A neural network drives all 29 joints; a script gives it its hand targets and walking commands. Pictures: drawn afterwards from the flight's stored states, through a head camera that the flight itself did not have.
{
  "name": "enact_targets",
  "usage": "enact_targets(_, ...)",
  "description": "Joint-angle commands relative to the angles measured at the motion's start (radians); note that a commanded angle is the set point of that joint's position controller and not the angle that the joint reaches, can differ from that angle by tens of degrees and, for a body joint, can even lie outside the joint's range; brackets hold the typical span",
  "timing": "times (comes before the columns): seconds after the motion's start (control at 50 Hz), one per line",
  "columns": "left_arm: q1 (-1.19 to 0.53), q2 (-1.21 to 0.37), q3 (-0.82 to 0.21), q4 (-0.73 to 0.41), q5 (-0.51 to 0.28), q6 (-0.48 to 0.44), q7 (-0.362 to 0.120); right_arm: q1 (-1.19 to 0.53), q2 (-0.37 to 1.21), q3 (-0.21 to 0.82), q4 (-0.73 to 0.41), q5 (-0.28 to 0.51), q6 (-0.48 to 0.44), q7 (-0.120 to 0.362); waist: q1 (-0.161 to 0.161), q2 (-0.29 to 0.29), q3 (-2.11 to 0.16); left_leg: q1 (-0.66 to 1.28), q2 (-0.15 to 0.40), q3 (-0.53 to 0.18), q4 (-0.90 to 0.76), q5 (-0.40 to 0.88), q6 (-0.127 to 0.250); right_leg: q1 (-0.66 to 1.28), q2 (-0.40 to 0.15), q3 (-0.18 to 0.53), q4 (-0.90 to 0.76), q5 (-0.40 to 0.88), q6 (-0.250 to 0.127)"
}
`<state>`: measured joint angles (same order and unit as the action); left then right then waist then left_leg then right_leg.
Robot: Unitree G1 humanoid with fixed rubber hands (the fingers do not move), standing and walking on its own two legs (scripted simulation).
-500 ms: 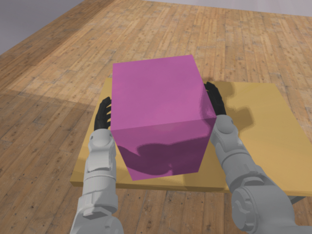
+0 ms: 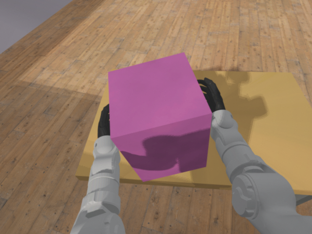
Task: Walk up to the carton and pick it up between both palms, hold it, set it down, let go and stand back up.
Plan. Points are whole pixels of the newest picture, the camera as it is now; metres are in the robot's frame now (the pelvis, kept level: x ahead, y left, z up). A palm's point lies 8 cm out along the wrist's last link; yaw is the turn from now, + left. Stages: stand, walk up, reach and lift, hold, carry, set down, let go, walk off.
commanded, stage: set down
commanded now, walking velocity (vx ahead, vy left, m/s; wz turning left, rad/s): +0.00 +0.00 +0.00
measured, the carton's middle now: (161, 123) +0.42 +0.05 +0.02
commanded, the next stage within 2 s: none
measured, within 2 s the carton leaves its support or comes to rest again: neither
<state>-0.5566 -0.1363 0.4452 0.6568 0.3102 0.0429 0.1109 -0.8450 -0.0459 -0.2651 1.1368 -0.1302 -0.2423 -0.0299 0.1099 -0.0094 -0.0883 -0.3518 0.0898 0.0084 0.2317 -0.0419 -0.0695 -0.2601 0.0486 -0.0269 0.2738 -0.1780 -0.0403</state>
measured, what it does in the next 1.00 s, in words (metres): stands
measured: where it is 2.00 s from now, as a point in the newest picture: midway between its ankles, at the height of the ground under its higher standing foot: outside the picture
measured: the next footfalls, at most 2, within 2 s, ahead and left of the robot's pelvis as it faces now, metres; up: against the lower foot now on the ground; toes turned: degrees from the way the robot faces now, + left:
none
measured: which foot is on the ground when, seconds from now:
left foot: down 0.00-1.00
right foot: down 0.00-1.00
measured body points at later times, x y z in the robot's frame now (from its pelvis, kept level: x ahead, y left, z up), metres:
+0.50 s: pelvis +0.00 -0.01 -0.01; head +0.09 -0.02 +0.43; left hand +0.37 +0.19 +0.01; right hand +0.47 -0.09 +0.04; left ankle +0.03 +0.17 -0.75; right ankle -0.04 -0.09 -0.75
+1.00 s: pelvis -0.01 +0.00 -0.02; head +0.13 -0.03 +0.41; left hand +0.38 +0.19 -0.02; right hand +0.48 -0.10 +0.00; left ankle +0.03 +0.17 -0.75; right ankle -0.04 -0.09 -0.75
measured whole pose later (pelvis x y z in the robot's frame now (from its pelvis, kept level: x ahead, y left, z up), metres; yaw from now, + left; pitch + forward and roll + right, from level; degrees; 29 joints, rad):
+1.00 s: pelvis -0.01 +0.00 -0.02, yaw -3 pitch +27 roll -1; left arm -0.64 -0.22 0.55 0.80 0.27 -0.18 0.20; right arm -1.03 -0.16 -0.41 1.41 -0.30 -0.41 0.07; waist 0.20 0.03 -0.21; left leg -0.75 0.12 0.03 0.33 -0.04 -0.07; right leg -0.68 0.08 -0.01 0.37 -0.16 -0.05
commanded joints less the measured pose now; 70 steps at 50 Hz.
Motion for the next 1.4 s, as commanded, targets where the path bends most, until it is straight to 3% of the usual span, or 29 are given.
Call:
enact_targets(0.0,-0.762,-0.518,-0.367,-0.172,-0.012,-0.134,-0.065,-0.524,0.530,0.177,-0.061,-0.071,-0.076,0.137,0.002,-0.007,-0.628,0.388,-0.065,0.113,0.111,0.388,0.028,0.103,-0.012,-0.076,0.028,0.475,0.076)
enact_targets(0.08,-0.783,-0.541,-0.409,-0.214,-0.025,-0.160,-0.026,-0.542,0.509,0.168,-0.051,-0.071,-0.100,0.144,0.012,0.026,-0.716,0.478,-0.049,0.103,0.158,0.515,0.005,-0.002,0.015,-0.098,0.012,0.422,0.049)
enact_targets(0.16,-0.770,-0.546,-0.430,-0.229,-0.030,-0.167,-0.003,-0.543,0.490,0.176,-0.037,-0.059,-0.107,0.145,0.018,0.038,-0.754,0.487,-0.048,0.097,0.185,0.563,0.002,-0.032,0.021,-0.097,0.012,0.412,0.039)
enact_targets(0.32,-0.766,-0.510,-0.370,-0.141,-0.030,-0.205,-0.012,-0.570,0.473,0.159,0.011,-0.078,-0.120,0.156,0.039,-0.024,-0.778,0.312,-0.061,0.110,0.168,0.444,0.032,0.035,-0.002,-0.074,0.062,0.496,0.068)
enact_targets(0.48,-0.773,-0.469,-0.240,-0.041,0.004,-0.268,-0.035,-0.583,0.474,0.088,0.091,-0.166,-0.149,0.164,0.058,-0.094,-0.762,0.137,-0.066,0.135,0.131,0.343,0.056,0.125,-0.034,-0.055,0.129,0.645,0.110)
enact_targets(0.72,-0.737,-0.492,-0.250,-0.056,-0.006,-0.318,0.011,-0.600,0.404,0.020,0.189,-0.224,-0.195,0.179,0.084,-0.079,-0.893,0.191,-0.045,0.132,0.221,0.494,0.037,-0.082,0.020,-0.098,0.131,0.570,0.074)
enact_targets(1.04,-0.698,-0.443,-0.141,0.040,0.031,-0.307,-0.001,-0.632,0.333,-0.060,0.287,-0.269,-0.182,0.199,0.093,-0.178,-0.834,-0.054,-0.067,0.161,0.177,0.292,0.066,0.017,-0.001,-0.060,0.169,0.592,0.099)
enact_targets(1.18,-0.695,-0.430,-0.102,0.040,0.051,-0.303,0.004,-0.628,0.320,-0.105,0.299,-0.297,-0.171,0.207,0.096,-0.192,-0.818,-0.064,-0.067,0.170,0.167,0.263,0.073,0.006,0.003,-0.059,0.159,0.512,0.094)
enact_targets(1.38,-0.674,-0.436,-0.108,0.000,0.068,-0.274,0.028,-0.615,0.284,-0.153,0.291,-0.305,-0.146,0.224,0.102,-0.138,-0.805,0.067,-0.061,0.164,0.191,0.340,0.068,-0.136,0.025,-0.076,0.110,0.342,0.060)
